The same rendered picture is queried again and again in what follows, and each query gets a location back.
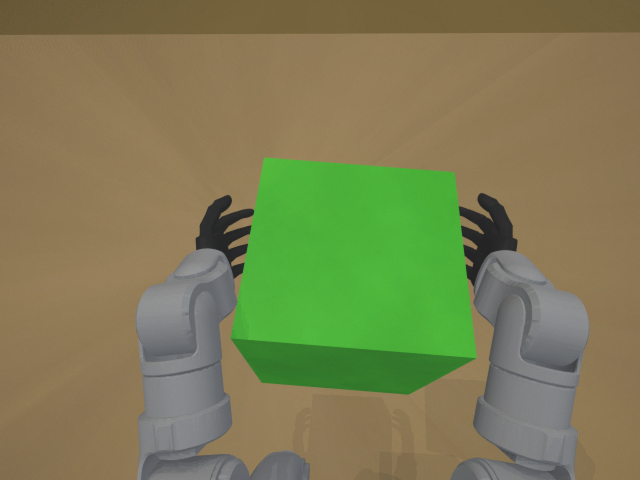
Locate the robot left thigh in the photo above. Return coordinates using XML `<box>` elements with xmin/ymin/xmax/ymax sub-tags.
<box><xmin>250</xmin><ymin>452</ymin><xmax>310</xmax><ymax>480</ymax></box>

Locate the right robot forearm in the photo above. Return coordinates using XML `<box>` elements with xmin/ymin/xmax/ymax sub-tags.
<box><xmin>473</xmin><ymin>250</ymin><xmax>590</xmax><ymax>480</ymax></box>

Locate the carton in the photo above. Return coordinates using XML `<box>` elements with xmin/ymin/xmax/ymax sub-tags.
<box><xmin>231</xmin><ymin>157</ymin><xmax>477</xmax><ymax>395</ymax></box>

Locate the robot left upper arm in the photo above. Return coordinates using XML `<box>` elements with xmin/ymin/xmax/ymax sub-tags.
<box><xmin>147</xmin><ymin>454</ymin><xmax>250</xmax><ymax>480</ymax></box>

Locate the robot left hand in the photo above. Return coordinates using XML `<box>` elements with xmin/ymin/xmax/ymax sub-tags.
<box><xmin>196</xmin><ymin>195</ymin><xmax>254</xmax><ymax>279</ymax></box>

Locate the robot right hand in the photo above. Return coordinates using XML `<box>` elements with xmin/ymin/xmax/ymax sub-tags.
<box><xmin>459</xmin><ymin>193</ymin><xmax>517</xmax><ymax>286</ymax></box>

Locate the robot right upper arm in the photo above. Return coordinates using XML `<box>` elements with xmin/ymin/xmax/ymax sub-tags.
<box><xmin>450</xmin><ymin>458</ymin><xmax>556</xmax><ymax>480</ymax></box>

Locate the left robot forearm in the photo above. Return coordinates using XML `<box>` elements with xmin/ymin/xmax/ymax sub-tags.
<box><xmin>135</xmin><ymin>248</ymin><xmax>237</xmax><ymax>480</ymax></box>

